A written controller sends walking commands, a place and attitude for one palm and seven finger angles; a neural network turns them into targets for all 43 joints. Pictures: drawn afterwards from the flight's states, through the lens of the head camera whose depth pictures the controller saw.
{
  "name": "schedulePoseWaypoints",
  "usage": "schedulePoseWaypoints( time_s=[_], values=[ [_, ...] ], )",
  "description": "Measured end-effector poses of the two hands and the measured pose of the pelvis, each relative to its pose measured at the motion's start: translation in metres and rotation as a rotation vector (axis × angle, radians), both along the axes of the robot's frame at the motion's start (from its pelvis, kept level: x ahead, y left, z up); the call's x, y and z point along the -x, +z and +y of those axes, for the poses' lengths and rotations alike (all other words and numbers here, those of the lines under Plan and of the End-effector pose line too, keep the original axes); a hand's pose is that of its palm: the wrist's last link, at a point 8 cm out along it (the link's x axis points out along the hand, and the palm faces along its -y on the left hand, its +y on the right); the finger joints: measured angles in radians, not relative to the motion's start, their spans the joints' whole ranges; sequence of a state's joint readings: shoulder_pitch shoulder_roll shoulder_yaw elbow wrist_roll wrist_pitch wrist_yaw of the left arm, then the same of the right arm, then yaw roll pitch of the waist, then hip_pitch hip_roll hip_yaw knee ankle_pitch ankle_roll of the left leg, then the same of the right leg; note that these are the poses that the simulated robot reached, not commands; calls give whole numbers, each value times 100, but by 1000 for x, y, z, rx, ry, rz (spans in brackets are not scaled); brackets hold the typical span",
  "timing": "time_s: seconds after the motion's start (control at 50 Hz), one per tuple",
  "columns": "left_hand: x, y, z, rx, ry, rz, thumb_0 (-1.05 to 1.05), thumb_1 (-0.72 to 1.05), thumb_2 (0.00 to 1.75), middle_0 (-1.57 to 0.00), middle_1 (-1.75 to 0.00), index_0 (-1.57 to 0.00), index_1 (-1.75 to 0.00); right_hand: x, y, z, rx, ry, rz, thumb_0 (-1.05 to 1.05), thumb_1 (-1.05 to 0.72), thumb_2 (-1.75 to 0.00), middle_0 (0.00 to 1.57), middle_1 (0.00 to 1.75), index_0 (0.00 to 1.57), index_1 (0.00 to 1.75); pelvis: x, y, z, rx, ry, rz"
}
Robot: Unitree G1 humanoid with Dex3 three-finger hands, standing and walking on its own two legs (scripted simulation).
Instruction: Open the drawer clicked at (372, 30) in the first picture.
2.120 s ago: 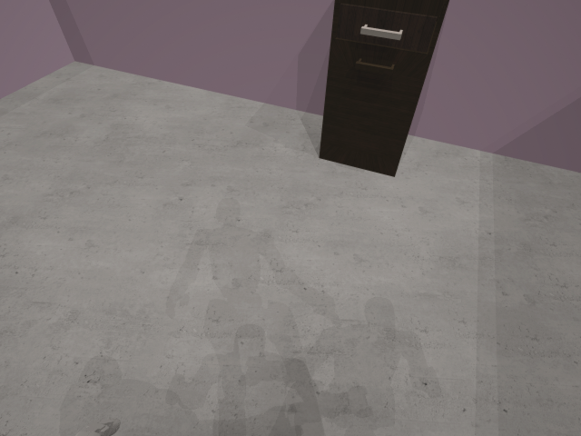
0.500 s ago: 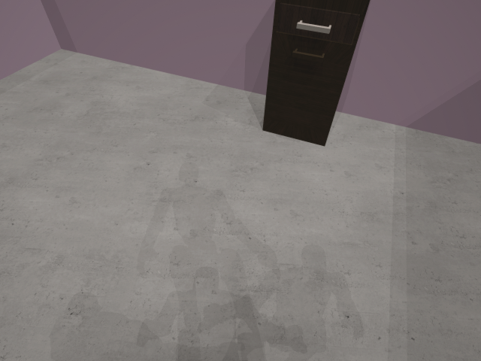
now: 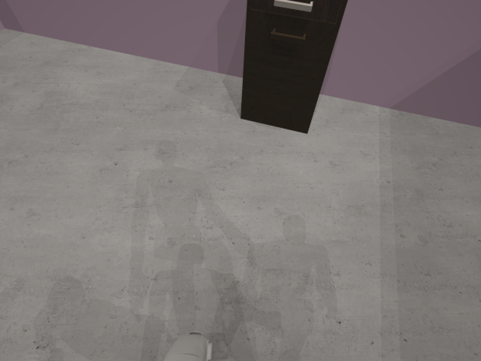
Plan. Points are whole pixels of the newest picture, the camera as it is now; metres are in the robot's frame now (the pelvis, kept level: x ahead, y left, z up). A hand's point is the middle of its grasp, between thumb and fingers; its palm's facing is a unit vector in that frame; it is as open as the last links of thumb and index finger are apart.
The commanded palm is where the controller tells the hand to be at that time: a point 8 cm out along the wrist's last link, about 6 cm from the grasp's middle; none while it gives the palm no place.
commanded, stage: walk to a spot facing it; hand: left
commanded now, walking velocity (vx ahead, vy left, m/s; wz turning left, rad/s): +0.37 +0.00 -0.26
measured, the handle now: (293, 3) +1.48 -0.06 -0.03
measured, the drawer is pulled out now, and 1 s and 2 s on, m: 0.00 0.00 0.00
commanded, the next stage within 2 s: turn to face it in 1.34 s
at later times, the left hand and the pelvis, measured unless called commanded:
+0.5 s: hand (161, 253) +0.34 +0.22 -0.15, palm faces -0.18 -0.97 -0.17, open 7.4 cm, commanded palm none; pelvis +0.20 +0.05 +0.01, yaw -12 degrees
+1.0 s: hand (208, 204) +0.48 +0.14 -0.16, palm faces -0.23 -0.95 -0.22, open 7.2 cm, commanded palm none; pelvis +0.41 -0.04 +0.01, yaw -16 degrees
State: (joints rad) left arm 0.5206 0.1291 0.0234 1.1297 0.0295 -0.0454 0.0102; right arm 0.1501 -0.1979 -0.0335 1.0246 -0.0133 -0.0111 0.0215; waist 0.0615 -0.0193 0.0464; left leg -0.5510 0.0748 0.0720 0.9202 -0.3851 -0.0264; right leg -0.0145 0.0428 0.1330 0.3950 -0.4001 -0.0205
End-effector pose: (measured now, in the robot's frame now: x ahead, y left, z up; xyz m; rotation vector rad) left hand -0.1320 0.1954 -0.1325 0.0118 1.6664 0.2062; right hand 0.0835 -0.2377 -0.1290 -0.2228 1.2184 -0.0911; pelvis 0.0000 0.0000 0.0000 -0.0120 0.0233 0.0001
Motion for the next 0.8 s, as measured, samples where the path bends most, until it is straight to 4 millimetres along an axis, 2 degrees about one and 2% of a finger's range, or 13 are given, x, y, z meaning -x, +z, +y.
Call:
schedulePoseWaypoints(
  time_s=[0.08,0.1,0.14,0.18,0.26,0.36,0.42,0.5,0.58,0.64,0.72,0.76,0.8],
  values=[
    [-25,-11,24,26,-12,67,0,90,90,-20,-30,-20,-30,-80,6,29,-4,10,-164,1,-90,-90,19,30,20,30,-37,-11,22,10,-20,-8],
    [-36,-17,33,26,-19,69,0,90,90,-20,-30,-20,-30,-94,5,35,3,6,-201,1,-90,-90,19,30,20,30,-48,-16,28,17,-29,-13],
    [-70,-27,53,16,-43,43,1,90,90,-20,-30,-20,-30,-109,6,45,11,-13,-236,1,-90,-90,20,30,20,30,-63,-20,37,11,-56,-29],
    [-116,-30,72,-6,-86,-30,1,90,90,-20,-30,-20,-30,-108,9,53,8,-48,-223,0,-90,-90,20,30,20,30,-78,-15,44,6,-86,-44],
    [-226,-23,99,-40,-167,-232,1,91,90,-19,-30,-20,-30,-86,13,62,9,-149,-138,0,-92,-90,20,30,20,30,-106,0,52,7,-115,-50],
    [-348,-4,104,-50,-253,-429,0,91,90,-19,-30,-19,-30,-54,15,53,49,-259,-21,-2,-95,-90,20,30,20,30,-142,9,59,-7,-154,-38],
    [-405,4,96,-40,-301,-487,0,91,90,-19,-30,-19,-30,-33,13,57,42,-318,72,-1,-94,-90,20,30,20,30,-165,10,59,-14,-174,-34],
    [-468,8,72,-13,-375,-514,0,91,90,-19,-30,-19,-30,-9,9,72,6,-394,198,0,-93,-90,19,30,20,30,-197,10,52,-16,-202,-34],
    [-525,5,36,23,-454,-514,0,91,90,-19,-30,-19,-30,6,6,90,-51,-469,322,0,-91,-90,19,30,20,30,-231,6,38,-14,-232,-32],
    [-566,-1,3,49,-508,-518,0,91,90,-19,-30,-19,-30,8,4,99,-101,-522,412,1,-91,-90,19,30,20,30,-259,0,21,-12,-255,-25],
    [-610,-13,-36,62,-532,-561,0,91,90,-19,-30,-20,-30,-9,-6,96,-164,-560,505,1,-91,-90,20,30,20,30,-298,-15,-8,-8,-278,-24],
    [-616,-14,-45,61,-509,-559,0,91,90,-19,-30,-20,-30,-34,-9,83,-170,-560,489,1,-90,-90,20,30,20,30,-312,-14,-19,-3,-283,-36],
    [-614,-12,-46,54,-483,-525,0,91,90,-20,-30,-20,-30,-71,-11,63,-155,-548,425,1,-90,-90,20,30,20,30,-327,-8,-27,2,-285,-44]
  ],
)
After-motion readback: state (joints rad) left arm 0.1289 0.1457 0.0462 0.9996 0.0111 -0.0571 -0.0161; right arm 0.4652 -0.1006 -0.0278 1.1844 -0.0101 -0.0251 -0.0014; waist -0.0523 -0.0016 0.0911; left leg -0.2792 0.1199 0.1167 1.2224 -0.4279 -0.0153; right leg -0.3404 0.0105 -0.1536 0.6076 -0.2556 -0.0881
